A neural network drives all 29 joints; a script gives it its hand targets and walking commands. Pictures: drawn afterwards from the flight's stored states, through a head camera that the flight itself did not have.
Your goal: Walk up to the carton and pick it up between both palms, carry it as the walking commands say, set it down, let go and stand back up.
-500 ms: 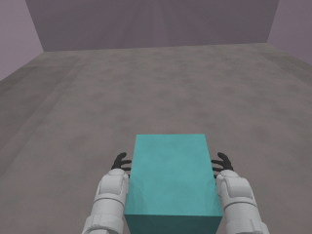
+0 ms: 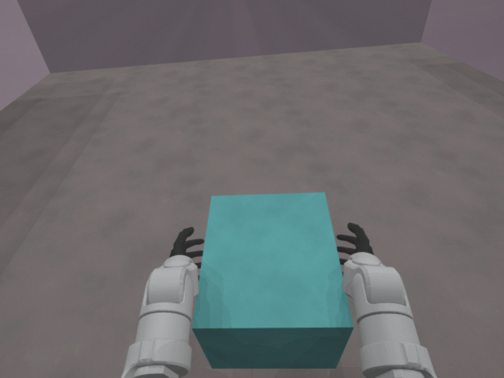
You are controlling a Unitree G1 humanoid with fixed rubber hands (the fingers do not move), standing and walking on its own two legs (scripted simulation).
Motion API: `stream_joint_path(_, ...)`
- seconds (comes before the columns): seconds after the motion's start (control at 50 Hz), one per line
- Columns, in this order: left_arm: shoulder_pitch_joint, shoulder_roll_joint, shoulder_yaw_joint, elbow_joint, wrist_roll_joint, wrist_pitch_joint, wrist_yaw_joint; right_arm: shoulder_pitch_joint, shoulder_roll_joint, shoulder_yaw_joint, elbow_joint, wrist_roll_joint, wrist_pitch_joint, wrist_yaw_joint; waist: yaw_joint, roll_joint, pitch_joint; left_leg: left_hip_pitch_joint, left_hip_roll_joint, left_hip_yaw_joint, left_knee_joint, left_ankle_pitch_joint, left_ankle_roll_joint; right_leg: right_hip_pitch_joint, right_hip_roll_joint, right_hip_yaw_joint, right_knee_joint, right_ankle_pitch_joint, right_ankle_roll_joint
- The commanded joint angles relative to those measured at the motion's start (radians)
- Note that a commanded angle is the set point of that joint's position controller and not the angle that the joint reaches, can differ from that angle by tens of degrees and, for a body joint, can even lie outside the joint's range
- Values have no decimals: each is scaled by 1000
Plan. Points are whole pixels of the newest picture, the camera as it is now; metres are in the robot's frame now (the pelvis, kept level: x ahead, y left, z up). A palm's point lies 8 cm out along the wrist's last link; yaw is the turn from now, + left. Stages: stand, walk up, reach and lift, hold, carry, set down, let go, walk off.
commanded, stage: carry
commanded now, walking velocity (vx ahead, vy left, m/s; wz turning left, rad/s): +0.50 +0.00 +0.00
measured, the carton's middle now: (270, 277) +0.32 +0.01 -0.02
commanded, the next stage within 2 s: none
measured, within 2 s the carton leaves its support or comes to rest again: neither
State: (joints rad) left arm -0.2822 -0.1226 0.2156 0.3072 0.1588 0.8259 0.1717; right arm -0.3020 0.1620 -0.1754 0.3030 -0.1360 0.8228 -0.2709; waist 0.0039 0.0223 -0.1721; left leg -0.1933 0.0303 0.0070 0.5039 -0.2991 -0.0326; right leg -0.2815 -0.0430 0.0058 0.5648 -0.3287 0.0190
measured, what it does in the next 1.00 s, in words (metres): walks ahead: left foot, then right foot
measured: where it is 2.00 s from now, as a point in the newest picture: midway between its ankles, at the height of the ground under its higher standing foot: (275, 221)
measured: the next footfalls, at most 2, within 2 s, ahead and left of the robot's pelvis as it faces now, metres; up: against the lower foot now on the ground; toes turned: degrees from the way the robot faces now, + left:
left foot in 0.44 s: +0.19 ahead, +0.12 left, +0.00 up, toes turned +9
right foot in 0.68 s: +0.41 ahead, -0.07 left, +0.00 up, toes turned -12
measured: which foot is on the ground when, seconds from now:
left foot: down 0.00-0.32, up 0.34-0.42, down 0.44-0.70, up 0.72-1.00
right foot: down 0.00-0.48, up 0.50-0.66, down 0.68-1.00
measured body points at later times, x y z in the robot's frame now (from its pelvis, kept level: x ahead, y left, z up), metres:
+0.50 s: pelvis +0.20 +0.01 -0.01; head +0.20 +0.01 +0.44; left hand +0.49 +0.17 +0.05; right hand +0.50 -0.14 +0.06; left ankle +0.16 +0.11 -0.74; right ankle +0.05 -0.10 -0.72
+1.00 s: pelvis +0.54 -0.01 +0.00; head +0.57 -0.02 +0.45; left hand +0.84 +0.15 +0.07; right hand +0.85 -0.15 +0.06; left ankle +0.68 +0.12 -0.70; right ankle +0.37 -0.06 -0.73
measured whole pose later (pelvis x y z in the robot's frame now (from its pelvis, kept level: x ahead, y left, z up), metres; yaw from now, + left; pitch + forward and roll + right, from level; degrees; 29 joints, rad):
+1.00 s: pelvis +0.54 -0.01 +0.00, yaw +1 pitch +3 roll +3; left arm -0.32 -0.17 0.15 -0.22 0.09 1.23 0.28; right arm -0.33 0.17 -0.20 -0.23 -0.09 1.21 -0.26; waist 0.04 -0.03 0.02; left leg -0.58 0.05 0.19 0.64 -0.14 0.01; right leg 0.10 -0.04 -0.22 0.28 -0.42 -0.02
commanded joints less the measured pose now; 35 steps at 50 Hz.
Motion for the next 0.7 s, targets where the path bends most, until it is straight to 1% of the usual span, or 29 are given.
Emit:
stream_joint_path(0.0,-773,-1098,-679,-219,-412,10,-436,-762,1005,647,-212,339,25,517,-7,-1,-192,-115,79,2,-83,-145,55,204,-14,-53,-166,-55,-29)
stream_joint_path(0.04,-718,-1049,-681,-235,-399,63,-415,-746,1006,668,-246,363,81,521,-4,-193,-237,-250,4,121,156,-164,11,308,-210,222,-242,40,-101)
stream_joint_path(0.06,-686,-1020,-669,-234,-389,90,-397,-752,1014,684,-235,397,116,524,2,-261,-209,-321,-6,116,154,-213,15,337,-263,315,-262,49,-140)
stream_joint_path(0.08,-696,-1024,-691,-302,-397,112,-381,-762,1009,703,-290,434,138,528,-5,-216,-180,-259,14,107,20,-182,32,278,-257,284,-246,99,-159)
stream_joint_path(0.1,-717,-1014,-698,-355,-411,133,-371,-754,1011,709,-302,453,162,527,-10,-183,-216,-150,30,102,-35,-92,38,236,-227,206,-211,114,-137)
stream_joint_path(0.14,-757,-1019,-718,-402,-431,173,-362,-739,1012,699,-308,465,199,522,-25,-17,-224,134,59,70,-183,-25,39,52,-102,-28,-76,98,-57)
stream_joint_path(0.16,-762,-1040,-729,-415,-448,193,-364,-717,1000,689,-296,454,212,515,-34,136,-236,273,167,-77,-175,113,73,-80,-41,-128,76,64,-7)
stream_joint_path(0.18,-800,-1044,-753,-446,-475,207,-368,-676,999,682,-284,440,224,506,-36,229,-202,331,256,-186,-164,275,115,-186,-14,-176,110,-53,12)
stream_joint_path(0.2,-762,-1047,-756,-446,-483,223,-370,-639,997,682,-316,439,239,498,-33,232,-170,323,274,-200,-156,390,143,-208,10,-182,58,-122,10)
stream_joint_path(0.24,-719,-1065,-744,-443,-497,253,-369,-702,990,703,-416,459,267,481,-17,69,-226,196,224,-74,-58,421,123,51,12,-177,-133,-24,-13)
stream_joint_path(0.26,-695,-1074,-743,-449,-493,262,-362,-701,981,702,-413,461,289,479,-1,12,-265,88,136,91,73,441,56,228,-17,-127,-173,103,-40)
stream_joint_path(0.28,-672,-1051,-738,-451,-478,266,-354,-745,975,714,-454,478,303,481,13,-119,-298,-116,72,173,259,382,3,443,-115,51,-135,420,-107)
stream_joint_path(0.3,-648,-1030,-726,-464,-472,272,-349,-752,975,721,-474,485,315,480,30,-277,-295,-376,8,200,369,77,-13,634,-217,183,-165,657,-154)
stream_joint_path(0.32,-658,-1048,-731,-484,-477,287,-340,-752,981,722,-487,502,327,481,38,-310,-225,-596,-21,162,374,-199,6,734,-306,302,-205,785,-209)
stream_joint_path(0.34,-655,-1033,-729,-537,-469,293,-327,-740,984,720,-496,528,337,484,40,-237,-173,-624,12,123,304,-283,28,723,-338,311,-222,786,-224)
stream_joint_path(0.36,-663,-1029,-738,-565,-478,305,-321,-716,973,696,-496,537,344,483,38,-152,-166,-563,12,112,166,-281,32,675,-316,259,-210,713,-208)
stream_joint_path(0.38,-673,-1026,-737,-580,-483,315,-320,-706,967,685,-501,538,348,476,34,-150,-161,-454,-7,142,28,-166,29,618,-291,163,-183,653,-164)
stream_joint_path(0.42,-706,-1016,-745,-589,-508,332,-325,-664,984,683,-500,507,356,462,-7,-91,-283,148,-26,192,-166,162,51,265,-173,-115,-35,499,-48)
stream_joint_path(0.44,-714,-1012,-748,-564,-506,340,-329,-631,984,685,-487,489,362,458,-32,-9,-355,462,56,68,-150,151,82,11,-108,-187,100,296,5)
stream_joint_path(0.46,-768,-1019,-777,-590,-545,352,-344,-563,970,656,-455,437,356,449,-61,220,-349,610,271,-285,-164,403,188,-242,2,-208,306,106,46)
stream_joint_path(0.48,-780,-1024,-793,-586,-562,360,-358,-578,975,658,-463,424,358,442,-55,251,-269,722,365,-400,-169,687,283,-476,36,-167,376,-190,41)
stream_joint_path(0.5,-773,-1043,-777,-564,-561,364,-364,-609,1005,681,-497,439,362,437,-57,129,-223,733,392,-389,-154,769,300,-573,13,-112,420,-245,19)
stream_joint_path(0.52,-771,-1047,-776,-564,-565,368,-363,-617,1019,689,-522,445,368,435,-60,78,-235,729,375,-307,-132,803,267,-581,-8,-102,387,-243,1)
stream_joint_path(0.56,-732,-1070,-763,-569,-558,371,-354,-658,1016,709,-571,473,372,437,-57,61,-239,673,311,-154,-153,764,195,-509,-1,-137,225,-174,-12)
stream_joint_path(0.58,-723,-1065,-764,-585,-549,369,-346,-671,1008,706,-596,476,369,438,-56,138,-227,590,302,-100,-166,735,172,-421,17,-164,140,-92,-15)
stream_joint_path(0.6,-718,-1077,-769,-615,-543,365,-333,-661,1010,712,-608,490,372,441,-51,156,-250,571,257,-27,-148,748,153,-336,48,-199,36,-13,-17)
stream_joint_path(0.64,-656,-1088,-755,-608,-504,363,-313,-642,974,708,-620,507,385,457,-12,132,-286,328,168,198,3,850,73,63,100,-298,-150,238,-47)
stream_joint_path(0.66,-633,-1082,-748,-622,-482,361,-309,-664,976,722,-635,517,394,463,17,68,-378,134,142,212,134,776,42,376,61,-261,-146,265,-77)
stream_joint_path(0.68,-573,-1074,-739,-598,-458,366,-310,-674,966,727,-633,524,406,475,58,-43,-423,-82,95,182,326,512,20,575,-87,-41,-183,173,-112)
